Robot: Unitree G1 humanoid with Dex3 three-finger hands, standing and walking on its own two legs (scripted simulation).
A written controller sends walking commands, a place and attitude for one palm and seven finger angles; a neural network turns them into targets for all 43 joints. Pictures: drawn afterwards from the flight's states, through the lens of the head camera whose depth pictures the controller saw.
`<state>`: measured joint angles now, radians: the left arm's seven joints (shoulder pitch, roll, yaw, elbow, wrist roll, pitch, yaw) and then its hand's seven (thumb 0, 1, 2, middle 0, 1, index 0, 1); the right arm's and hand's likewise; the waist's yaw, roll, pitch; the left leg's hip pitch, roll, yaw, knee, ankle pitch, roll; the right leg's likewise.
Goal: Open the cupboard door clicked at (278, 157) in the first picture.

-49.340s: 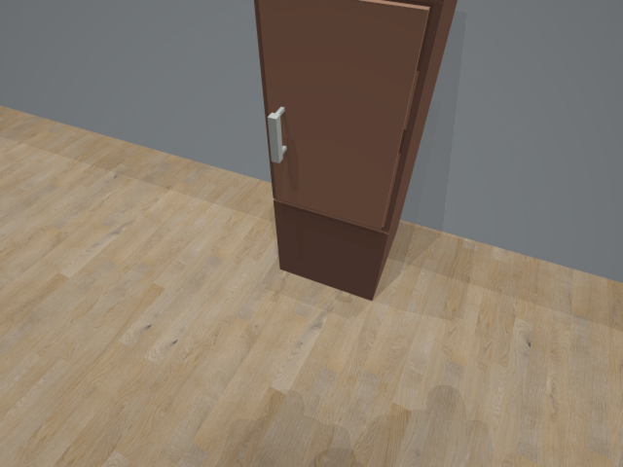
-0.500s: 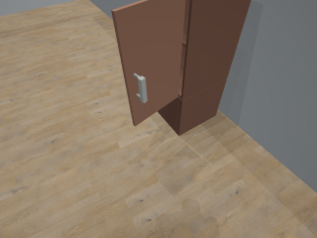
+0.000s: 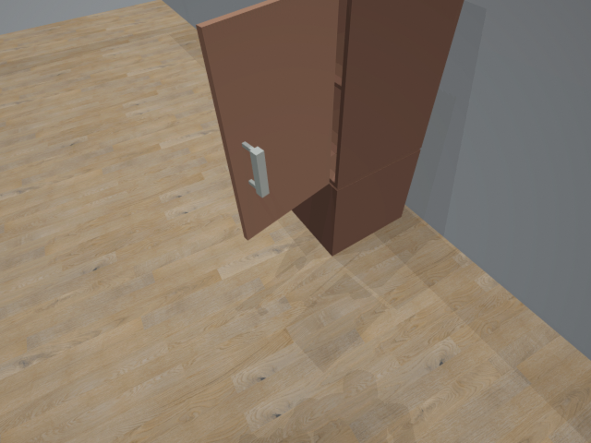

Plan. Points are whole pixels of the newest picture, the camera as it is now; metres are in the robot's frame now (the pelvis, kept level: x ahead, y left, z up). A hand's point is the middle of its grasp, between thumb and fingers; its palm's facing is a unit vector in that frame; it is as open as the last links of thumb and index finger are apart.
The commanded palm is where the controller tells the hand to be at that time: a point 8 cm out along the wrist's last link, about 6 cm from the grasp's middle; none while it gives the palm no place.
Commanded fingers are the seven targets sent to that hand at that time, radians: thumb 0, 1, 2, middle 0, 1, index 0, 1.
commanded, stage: stand and wait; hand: left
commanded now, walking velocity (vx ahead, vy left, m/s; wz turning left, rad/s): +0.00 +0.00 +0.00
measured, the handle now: (254, 169) +0.71 +0.14 -0.09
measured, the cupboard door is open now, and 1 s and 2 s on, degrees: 100 100 100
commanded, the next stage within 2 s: none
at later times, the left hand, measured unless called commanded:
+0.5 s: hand out of the picture +0.05 +0.21 -0.16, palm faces +0.01 -0.95 -0.30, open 7.4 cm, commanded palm none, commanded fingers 0.00 0.90 0.90 -0.20 -0.30 -0.20 -0.30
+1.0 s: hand out of the picture +0.07 +0.21 -0.16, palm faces -0.01 -0.95 -0.30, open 7.4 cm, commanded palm none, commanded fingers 0.00 0.90 0.90 -0.20 -0.30 -0.20 -0.30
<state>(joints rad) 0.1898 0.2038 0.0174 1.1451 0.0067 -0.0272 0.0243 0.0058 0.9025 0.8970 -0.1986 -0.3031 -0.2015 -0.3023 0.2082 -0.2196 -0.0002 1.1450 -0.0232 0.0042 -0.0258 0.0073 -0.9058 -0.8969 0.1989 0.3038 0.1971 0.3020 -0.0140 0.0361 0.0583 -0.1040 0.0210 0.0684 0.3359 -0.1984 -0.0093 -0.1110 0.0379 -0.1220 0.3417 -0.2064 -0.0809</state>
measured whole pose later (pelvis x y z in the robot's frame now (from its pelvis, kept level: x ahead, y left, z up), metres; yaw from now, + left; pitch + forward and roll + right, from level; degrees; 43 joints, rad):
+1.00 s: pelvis +0.02 +0.00 +0.00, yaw -1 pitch -1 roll +0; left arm 0.16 0.24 0.02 1.14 0.01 -0.03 0.02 0.01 0.90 0.90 -0.20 -0.30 -0.20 -0.30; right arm 0.19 -0.25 0.00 1.14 -0.02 0.01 -0.02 0.01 -0.90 -0.90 0.20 0.30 0.20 0.30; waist -0.02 0.03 0.06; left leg -0.08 0.03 0.07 0.31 -0.21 -0.02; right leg -0.08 0.06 -0.11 0.29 -0.20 -0.08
